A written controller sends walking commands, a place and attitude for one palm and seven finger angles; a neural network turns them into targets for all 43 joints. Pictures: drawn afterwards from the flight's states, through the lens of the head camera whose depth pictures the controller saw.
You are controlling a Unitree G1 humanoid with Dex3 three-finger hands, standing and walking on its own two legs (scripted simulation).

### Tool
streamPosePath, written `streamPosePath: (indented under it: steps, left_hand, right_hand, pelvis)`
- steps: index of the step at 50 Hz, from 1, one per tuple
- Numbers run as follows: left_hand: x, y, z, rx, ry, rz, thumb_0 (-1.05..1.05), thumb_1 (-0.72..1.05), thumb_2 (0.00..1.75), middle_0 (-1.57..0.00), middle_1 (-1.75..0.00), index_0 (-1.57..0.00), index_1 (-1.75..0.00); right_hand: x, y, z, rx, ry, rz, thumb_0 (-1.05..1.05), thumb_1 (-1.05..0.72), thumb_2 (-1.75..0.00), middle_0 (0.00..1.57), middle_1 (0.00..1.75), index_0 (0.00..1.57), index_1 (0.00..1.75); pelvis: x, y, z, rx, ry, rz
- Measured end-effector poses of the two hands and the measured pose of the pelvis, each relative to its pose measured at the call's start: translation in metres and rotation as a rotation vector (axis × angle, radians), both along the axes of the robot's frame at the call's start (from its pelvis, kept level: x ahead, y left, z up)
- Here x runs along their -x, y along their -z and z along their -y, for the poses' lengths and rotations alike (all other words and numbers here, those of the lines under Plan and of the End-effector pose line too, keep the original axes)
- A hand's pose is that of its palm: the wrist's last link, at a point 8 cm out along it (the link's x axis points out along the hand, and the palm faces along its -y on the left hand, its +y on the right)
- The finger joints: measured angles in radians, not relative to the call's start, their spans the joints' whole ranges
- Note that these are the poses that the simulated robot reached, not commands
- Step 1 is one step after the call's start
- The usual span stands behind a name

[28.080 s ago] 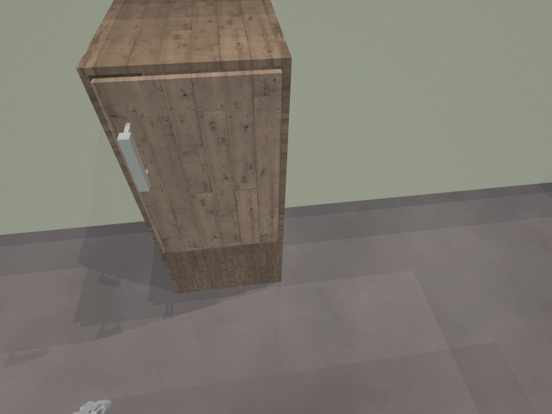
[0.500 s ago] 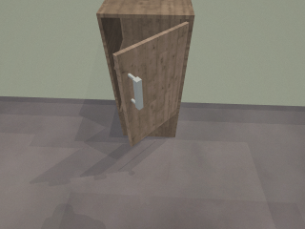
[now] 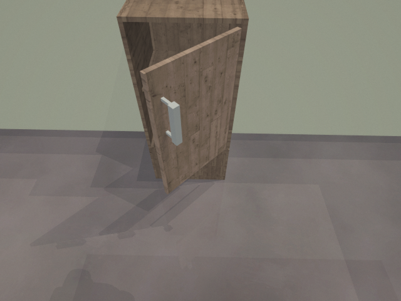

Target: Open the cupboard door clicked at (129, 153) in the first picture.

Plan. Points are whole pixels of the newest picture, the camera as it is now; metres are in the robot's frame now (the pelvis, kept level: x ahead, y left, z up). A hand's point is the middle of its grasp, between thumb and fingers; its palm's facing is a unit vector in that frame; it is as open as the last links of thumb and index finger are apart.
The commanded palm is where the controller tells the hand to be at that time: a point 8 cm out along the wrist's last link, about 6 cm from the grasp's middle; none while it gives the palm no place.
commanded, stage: walk to a spot facing it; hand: left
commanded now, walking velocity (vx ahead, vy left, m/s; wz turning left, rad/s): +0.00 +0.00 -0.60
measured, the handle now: (171, 121) +0.60 +0.13 -0.03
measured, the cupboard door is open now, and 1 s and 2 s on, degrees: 45 45 45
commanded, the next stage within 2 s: none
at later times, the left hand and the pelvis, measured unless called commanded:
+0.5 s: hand out of the picture +0.09 +0.13 -0.17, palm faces -0.17 -0.94 -0.28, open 7.4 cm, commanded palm none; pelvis -0.01 -0.06 -0.01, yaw -14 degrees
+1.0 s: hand (155, 279) +0.20 +0.13 -0.17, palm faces -0.45 -0.86 -0.24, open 7.4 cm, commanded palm none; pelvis +0.03 -0.04 +0.00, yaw -31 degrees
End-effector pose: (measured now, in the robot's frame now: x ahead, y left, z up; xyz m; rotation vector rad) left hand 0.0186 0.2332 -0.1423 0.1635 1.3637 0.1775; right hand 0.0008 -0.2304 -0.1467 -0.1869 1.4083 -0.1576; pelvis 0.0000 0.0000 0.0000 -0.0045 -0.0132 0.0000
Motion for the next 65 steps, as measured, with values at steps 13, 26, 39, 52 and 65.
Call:
streamPosePath:
  steps: [13,26,39,52,65]
  left_hand:
    - [-0.038,0.002,0.010,-0.028,0.097,0.004,0.00,0.91,0.90,-0.20,-0.30,-0.20,-0.30]
    - [-0.076,-0.010,0.057,-0.055,0.238,0.064,0.00,0.91,0.90,-0.20,-0.30,-0.20,-0.30]
    - [-0.115,-0.004,0.052,-0.019,0.357,0.051,0.00,0.90,0.90,-0.21,-0.30,-0.20,-0.30]
    - [-0.208,-0.005,0.075,0.002,0.584,0.098,0.00,0.91,0.90,-0.20,-0.30,-0.20,-0.30]
    - [-0.254,-0.014,0.190,0.001,0.839,0.212,0.00,0.91,0.90,-0.20,-0.30,-0.20,-0.30]
  right_hand:
    - [0.041,0.018,0.014,-0.007,0.139,-0.022,0.00,-0.91,-0.90,0.21,0.30,0.20,0.30]
    - [-0.014,-0.001,0.092,0.033,0.233,0.170,0.01,-0.91,-0.90,0.20,0.30,0.20,0.30]
    - [-0.056,-0.027,0.094,0.103,0.304,0.335,0.00,-0.91,-0.90,0.20,0.30,0.20,0.30]
    - [0.048,-0.022,0.055,0.122,0.493,0.138,0.00,-0.90,-0.90,0.21,0.30,0.20,0.30]
    - [0.135,0.005,0.067,0.075,0.773,0.046,0.01,-0.91,-0.90,0.20,0.30,0.20,0.30]
  pelvis:
    - [0.004,0.014,0.017,-0.028,0.109,0.007]
    - [0.007,0.006,0.060,-0.045,0.248,-0.013]
    - [-0.011,0.004,0.043,-0.037,0.398,-0.054]
    - [-0.028,0.003,0.040,0.013,0.576,-0.040]
    - [-0.022,0.013,0.079,-0.023,0.757,-0.006]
